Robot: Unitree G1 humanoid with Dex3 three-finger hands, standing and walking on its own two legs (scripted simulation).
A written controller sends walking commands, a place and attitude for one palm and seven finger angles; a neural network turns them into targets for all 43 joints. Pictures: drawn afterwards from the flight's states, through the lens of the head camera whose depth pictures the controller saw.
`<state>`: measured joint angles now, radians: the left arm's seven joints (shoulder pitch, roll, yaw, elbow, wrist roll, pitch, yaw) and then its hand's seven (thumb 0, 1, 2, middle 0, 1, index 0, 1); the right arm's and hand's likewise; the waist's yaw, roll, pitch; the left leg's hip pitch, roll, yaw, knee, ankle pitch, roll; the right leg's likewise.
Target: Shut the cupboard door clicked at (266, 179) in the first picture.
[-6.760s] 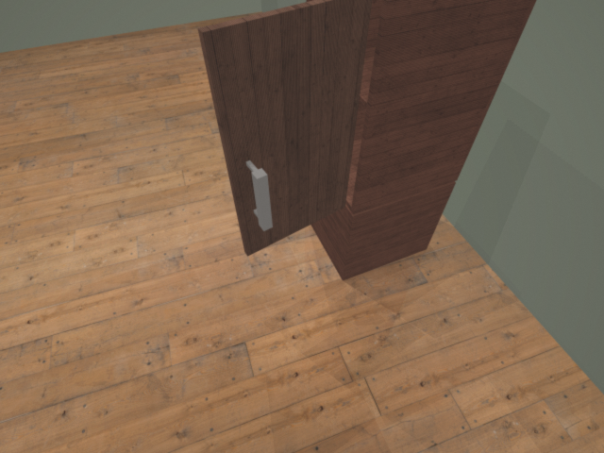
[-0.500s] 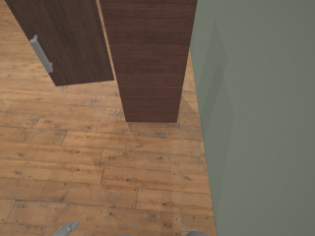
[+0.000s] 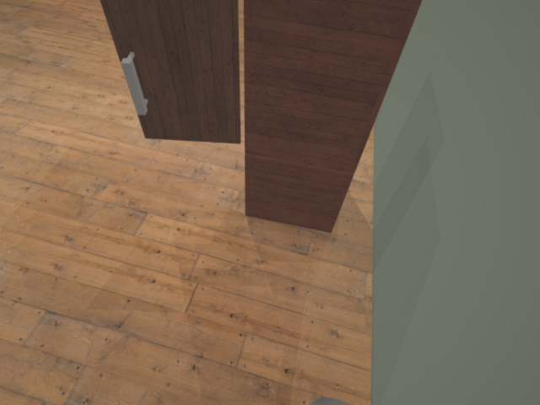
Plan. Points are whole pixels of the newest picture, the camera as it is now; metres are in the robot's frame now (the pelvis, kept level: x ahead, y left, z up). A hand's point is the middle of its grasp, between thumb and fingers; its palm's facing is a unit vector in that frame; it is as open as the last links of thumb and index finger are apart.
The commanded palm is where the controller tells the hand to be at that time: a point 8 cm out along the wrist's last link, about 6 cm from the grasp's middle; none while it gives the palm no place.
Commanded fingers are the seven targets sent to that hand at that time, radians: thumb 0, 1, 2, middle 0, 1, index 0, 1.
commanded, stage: take the last steps up to it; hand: left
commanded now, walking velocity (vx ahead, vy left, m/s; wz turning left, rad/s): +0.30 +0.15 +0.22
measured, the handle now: (137, 84) +0.92 +0.45 -0.11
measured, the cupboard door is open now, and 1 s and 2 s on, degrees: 100 100 100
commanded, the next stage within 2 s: come to a stop and stand still in 1.08 s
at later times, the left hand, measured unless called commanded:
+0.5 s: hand out of the picture +0.09 +0.19 -0.16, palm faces +0.21 -0.96 -0.17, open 7.3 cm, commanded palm none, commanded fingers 0.00 0.90 0.90 -0.20 -0.30 -0.20 -0.30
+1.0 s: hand (144, 250) +0.41 +0.29 -0.15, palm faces +0.14 -0.96 -0.23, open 7.4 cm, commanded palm none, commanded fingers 0.00 0.90 0.90 -0.20 -0.30 -0.20 -0.30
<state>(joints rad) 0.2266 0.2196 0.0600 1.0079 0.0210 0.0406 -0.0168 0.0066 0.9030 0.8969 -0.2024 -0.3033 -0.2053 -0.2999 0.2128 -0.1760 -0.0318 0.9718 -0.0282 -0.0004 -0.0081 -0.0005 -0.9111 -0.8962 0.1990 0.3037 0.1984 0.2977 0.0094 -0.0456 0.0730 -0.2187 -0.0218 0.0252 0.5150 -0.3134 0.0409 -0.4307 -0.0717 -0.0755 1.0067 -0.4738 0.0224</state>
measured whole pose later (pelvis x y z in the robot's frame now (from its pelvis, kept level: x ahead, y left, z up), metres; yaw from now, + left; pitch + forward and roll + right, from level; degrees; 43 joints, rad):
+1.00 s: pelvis +0.32 +0.09 -0.01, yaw +7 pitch -1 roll +1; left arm 0.14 0.17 0.05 0.95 0.02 -0.06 -0.01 0.00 0.91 0.90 -0.20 -0.30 -0.20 -0.30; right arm 0.32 -0.21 -0.05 1.09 -0.02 0.01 0.01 0.00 -0.92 -0.90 0.20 0.30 0.20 0.30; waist -0.01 0.03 0.08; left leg -0.27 0.00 0.08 0.89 -0.47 0.02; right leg -0.34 -0.06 -0.16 0.63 -0.27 -0.06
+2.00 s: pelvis +0.42 +0.12 +0.00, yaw +4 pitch +1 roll -1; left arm 0.19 0.18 0.03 1.04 0.00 0.02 0.02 0.00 0.93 0.90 -0.20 -0.30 -0.21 -0.30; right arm 0.28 -0.16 -0.02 1.09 -0.02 0.02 -0.03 0.00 -0.91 -0.90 0.20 0.30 0.19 0.30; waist -0.01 -0.03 0.04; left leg -0.22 0.02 0.03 0.52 -0.31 0.01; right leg -0.24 0.00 -0.07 0.49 -0.26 -0.01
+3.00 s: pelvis +0.44 +0.12 +0.00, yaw +2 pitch -1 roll +0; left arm 0.27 0.16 -0.01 1.11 0.01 -0.02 0.03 0.00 0.91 0.90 -0.20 -0.30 -0.20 -0.30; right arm 0.28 -0.16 0.02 1.12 -0.01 -0.01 -0.03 0.00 -0.91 -0.90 0.20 0.30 0.20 0.30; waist 0.00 0.01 0.04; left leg -0.13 0.00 0.06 0.44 -0.31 0.01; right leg -0.18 -0.01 -0.04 0.48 -0.29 -0.01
